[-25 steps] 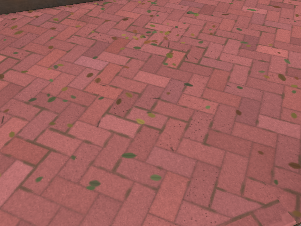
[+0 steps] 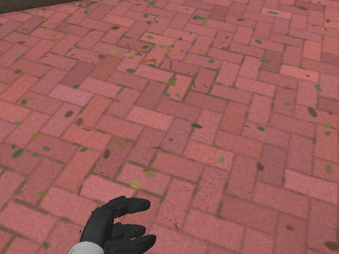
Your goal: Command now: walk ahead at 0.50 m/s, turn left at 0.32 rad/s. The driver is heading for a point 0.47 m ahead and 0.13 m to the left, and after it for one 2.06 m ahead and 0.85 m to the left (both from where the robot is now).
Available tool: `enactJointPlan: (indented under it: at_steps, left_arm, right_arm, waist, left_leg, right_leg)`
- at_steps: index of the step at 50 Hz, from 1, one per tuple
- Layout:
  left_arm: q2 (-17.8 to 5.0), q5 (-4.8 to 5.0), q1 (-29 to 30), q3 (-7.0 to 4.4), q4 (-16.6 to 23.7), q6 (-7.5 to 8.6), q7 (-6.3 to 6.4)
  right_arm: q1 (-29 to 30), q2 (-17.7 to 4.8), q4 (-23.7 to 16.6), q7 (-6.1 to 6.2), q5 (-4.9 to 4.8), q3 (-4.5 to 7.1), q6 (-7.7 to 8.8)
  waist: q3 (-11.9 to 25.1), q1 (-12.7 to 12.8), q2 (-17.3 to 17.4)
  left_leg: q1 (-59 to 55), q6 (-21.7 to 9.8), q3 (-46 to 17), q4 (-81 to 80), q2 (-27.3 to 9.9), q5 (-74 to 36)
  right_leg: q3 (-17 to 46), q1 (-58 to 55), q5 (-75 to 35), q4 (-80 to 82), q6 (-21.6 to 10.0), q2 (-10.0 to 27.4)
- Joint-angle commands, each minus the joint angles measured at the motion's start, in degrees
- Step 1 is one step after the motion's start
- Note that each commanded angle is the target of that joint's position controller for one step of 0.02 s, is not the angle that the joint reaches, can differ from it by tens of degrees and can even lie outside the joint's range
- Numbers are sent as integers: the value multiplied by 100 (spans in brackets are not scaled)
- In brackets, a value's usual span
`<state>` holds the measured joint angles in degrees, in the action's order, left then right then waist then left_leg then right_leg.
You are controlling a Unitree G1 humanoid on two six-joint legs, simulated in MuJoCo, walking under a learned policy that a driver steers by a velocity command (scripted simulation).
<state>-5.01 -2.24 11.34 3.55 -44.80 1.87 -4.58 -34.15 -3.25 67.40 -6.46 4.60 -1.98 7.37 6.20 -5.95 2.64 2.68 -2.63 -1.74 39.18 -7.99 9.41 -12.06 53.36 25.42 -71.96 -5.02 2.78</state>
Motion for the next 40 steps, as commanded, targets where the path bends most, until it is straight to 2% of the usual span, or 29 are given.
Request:
enactJointPlan:
  at_steps: [1, 2, 4, 5, 6, 8, 9, 11, 12, 13, 14, 16, 18, 22, 23, 24, 25, 26, 27, 28, 29, 30, 31, 33, 34, 35, 37, 39, 40]
  left_arm:
    - [-1683, -114, -3739, -652, -1191, 168, 230]
    - [-1461, -101, -3217, -634, -1224, 259, 291]
    - [-333, 16, -2317, -377, -1211, 287, 233]
    - [112, 14, -1920, -268, -1193, 298, 242]
    - [242, -38, -1871, -223, -1212, 375, 261]
    - [0, -39, -1540, -340, -1066, 466, 354]
    - [-38, -71, -1431, -346, -992, 548, 423]
    - [-212, -193, -1448, -340, -972, 640, 482]
    - [-431, -339, -1590, -381, -979, 656, 510]
    - [-588, -323, -1687, -389, -948, 671, 519]
    - [-810, -410, -2045, -443, -1079, 658, 487]
    - [-1008, -370, -2708, -513, -1336, 645, 332]
    - [-1161, -267, -3092, -600, -1488, 708, 237]
    - [-1173, -116, -3349, -724, -1429, 559, 357]
    - [-1181, -89, -3289, -758, -1363, 491, 402]
    - [-1198, -27, -3222, -788, -1314, 427, 428]
    - [-1161, -113, -3220, -786, -1255, 403, 464]
    - [-990, -195, -3480, -758, -1153, 453, 507]
    - [-710, -173, -3761, -637, -952, 542, 551]
    - [-799, -241, -2957, -649, -754, 534, 424]
    - [-884, -141, -2716, -663, -688, 482, 170]
    - [-1001, -162, -2210, -718, -607, 477, 110]
    - [-996, -226, -2136, -714, -544, 513, 171]
    - [-431, -285, -2218, -583, -595, 543, 324]
    - [-393, -259, -2176, -578, -575, 516, 371]
    - [-485, -225, -2140, -606, -569, 495, 405]
    - [-690, -199, -1989, -685, -467, 467, 453]
    - [-594, -183, -1705, -656, -359, 400, 421]
    - [-1298, 481, -704, -814, 80, 507, 690]
  right_arm:
    - [247, -632, -264, -116, -243, 382, 10]
    - [672, -432, -422, -10, -250, 374, 94]
    - [1256, -361, -710, 121, -189, 317, 117]
    - [1484, -193, -830, 165, -177, 287, 25]
    - [1647, -209, -974, 194, -150, 292, -73]
    - [1918, -222, -1058, 141, -232, 321, -169]
    - [2040, -274, -1110, 100, -229, 341, -158]
    - [2558, -580, -1326, 31, -181, 388, -62]
    - [2891, -764, -1470, -7, -185, 419, -31]
    - [3031, -911, -1529, -52, -222, 450, -22]
    - [3329, -889, -1597, -74, -259, 418, -62]
    - [3648, -937, -1769, -38, -329, 450, -206]
    - [3789, -820, -1858, 88, -223, 429, -363]
    - [4073, -881, -1901, 236, -100, 524, -373]
    - [4048, -940, -1878, 282, -150, 563, -329]
    - [4005, -1070, -1856, 331, -230, 626, -253]
    - [3779, -1264, -1825, 383, -328, 711, -163]
    - [3230, -1593, -1740, 498, -265, 848, -105]
    - [2239, -1685, -1615, 623, -273, 862, -163]
    - [897, -1805, -1198, 676, -181, 886, -266]
    - [456, -2140, -884, 686, -137, 1032, -193]
    - [628, -2203, -823, 680, -194, 1154, -132]
    - [852, -1846, -817, 672, -228, 1044, -86]
    - [1557, -1081, -946, 547, -315, 792, -51]
    - [1754, -827, -1033, 485, -281, 679, -67]
    - [1882, -769, -1144, 445, -276, 650, -43]
    - [1728, -948, -1220, 388, -316, 679, 20]
    - [1293, -1003, -1134, 327, -273, 655, 117]
    - [1696, -1568, -1598, 645, -732, 765, -83]
  waist:
    - [721, 1552, -717]
    - [176, 1244, -721]
    - [258, 715, -40]
    - [75, 410, 150]
    - [-73, 164, 188]
    - [-451, 60, -10]
    - [-565, 4, -396]
    - [-461, 69, -332]
    - [-420, 185, -289]
    - [-323, 200, -418]
    - [-365, 397, -431]
    - [-492, 597, -610]
    - [-788, 642, -577]
    - [-915, 670, -535]
    - [-854, 598, -530]
    - [-729, 495, -539]
    - [-483, 476, -600]
    - [91, 482, -427]
    - [1149, 300, 302]
    - [1318, -289, 534]
    - [997, -400, 251]
    - [61, -438, 147]
    - [35, -231, 128]
    - [-58, 370, -170]
    - [-160, 570, -338]
    - [-217, 639, -353]
    - [-306, 614, -245]
    - [-616, 490, -104]
    - [-870, 416, -393]
  left_leg:
    - [4215, -224, -1187, 5919, 575, -629]
    - [4415, -331, -1035, 6504, 490, -519]
    - [4725, -726, -999, 7334, 402, -416]
    - [4735, -911, -983, 7130, 252, -383]
    - [4774, -1024, -903, 6644, 148, -620]
    - [4601, -971, -668, 5758, 148, -154]
    - [4507, -942, -592, 5631, 129, -250]
    - [4390, -853, -509, 4592, 85, -833]
    - [4381, -688, -389, 3742, 47, -1069]
    - [4141, -574, -255, 2805, 9, -1275]
    - [3857, -448, -52, 2128, 40, -1157]
    - [3692, -256, 94, 1308, 155, -928]
    - [4011, -218, 90, 531, 159, -757]
    - [3962, -202, 302, -379, 486, -84]
    - [3687, -256, 435, -717, 656, -106]
    - [3179, -378, 638, -1139, 902, -344]
    - [2403, -576, 724, -1009, 1165, -781]
    - [1010, -930, 434, -407, 1158, -1780]
    - [-1231, -1493, -803, -228, 626, -1605]
    - [-2595, -1818, -2469, -1409, -31, -1423]
    - [-3095, -1640, -3090, -1952, -314, -1062]
    - [-2353, -1360, -2747, -2153, -161, -845]
    - [-1715, -1432, -2471, -2126, -150, -1061]
    - [-136, -1552, -2142, -2269, -122, -1599]
    - [381, -1591, -2093, -2446, -115, -1690]
    - [637, -1634, -2024, -2549, -100, -1626]
    - [896, -1662, -1859, -2668, -11, -1536]
    - [1196, -1611, -1758, -2607, 110, -1602]
    - [1514, -1355, -2079, -2722, -3, -1160]
  right_leg:
    - [4977, -4482, 226, 4349, -1297, 1684]
    - [4178, -3608, 121, 4221, -1242, 1622]
    - [3560, -3215, -786, 4395, -1087, 1820]
    - [3110, -2798, -796, 4597, -916, 1778]
    - [2657, -2632, -1150, 4819, -739, 1710]
    - [1484, -2395, -1399, 5429, -600, 1480]
    - [1062, -2398, -1681, 5691, -547, 1301]
    - [326, -2613, -2272, 5966, -497, 986]
    - [-40, -2998, -2582, 5983, -465, 881]
    - [-263, -3390, -2983, 6052, -372, 820]
    - [-551, -3696, -3397, 6176, -345, 792]
    - [-479, -4503, -3961, 6251, -478, 1125]
    - [-341, -5517, -4717, 6200, -659, 1497]
    - [-339, -6889, -4951, 5966, -621, 1779]
    - [-444, -7024, -5158, 5758, -580, 1724]
    - [-562, -6993, -5485, 5421, -520, 1607]
    - [-650, -6671, -5969, 4940, -327, 1373]
    - [-757, -5851, -5725, 4164, 42, 1102]
    - [-549, -4145, -4250, 2987, 506, 612]
    - [-181, -2616, -199, 1605, 842, -247]
    - [972, -1393, 436, 591, 690, -300]
    - [1435, -681, -1, -35, 535, -110]
    - [1682, -776, -276, -409, 347, 2]
    - [1903, -1546, -862, -255, 127, 316]
    - [1853, -1766, -953, -125, 128, 358]
    - [1784, -1764, -924, 68, 220, 367]
    - [1654, -1683, -1170, 729, 555, 332]
    - [1479, -1680, -1888, 1780, 752, 364]
    - [1545, -1743, -1840, 2492, 770, 187]
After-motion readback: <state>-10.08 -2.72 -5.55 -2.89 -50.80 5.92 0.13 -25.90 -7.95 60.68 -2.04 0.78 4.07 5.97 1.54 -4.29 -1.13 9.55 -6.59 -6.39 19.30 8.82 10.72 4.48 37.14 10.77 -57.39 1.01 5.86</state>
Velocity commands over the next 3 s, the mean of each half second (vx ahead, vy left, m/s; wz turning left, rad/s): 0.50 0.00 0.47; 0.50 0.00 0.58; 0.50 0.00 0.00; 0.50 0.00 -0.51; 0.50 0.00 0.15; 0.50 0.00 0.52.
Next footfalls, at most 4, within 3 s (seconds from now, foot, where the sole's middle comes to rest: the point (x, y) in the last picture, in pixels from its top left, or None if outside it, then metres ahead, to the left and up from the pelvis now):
0.50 left None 0.40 0.20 -0.65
1.02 right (117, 193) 0.74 0.15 -0.65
1.44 left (39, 202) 0.72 0.44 -0.65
1.94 right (88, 130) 1.08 0.28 -0.65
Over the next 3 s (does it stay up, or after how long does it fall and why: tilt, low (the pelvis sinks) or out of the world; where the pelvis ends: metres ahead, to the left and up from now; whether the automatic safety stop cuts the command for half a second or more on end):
stays up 1.49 0.51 0.11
